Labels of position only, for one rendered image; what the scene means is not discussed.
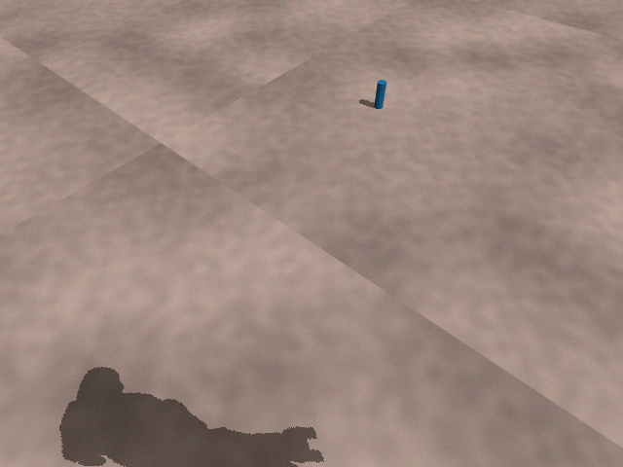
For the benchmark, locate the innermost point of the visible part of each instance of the can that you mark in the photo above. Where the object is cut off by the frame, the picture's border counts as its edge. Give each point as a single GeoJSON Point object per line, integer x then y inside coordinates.
{"type": "Point", "coordinates": [380, 94]}

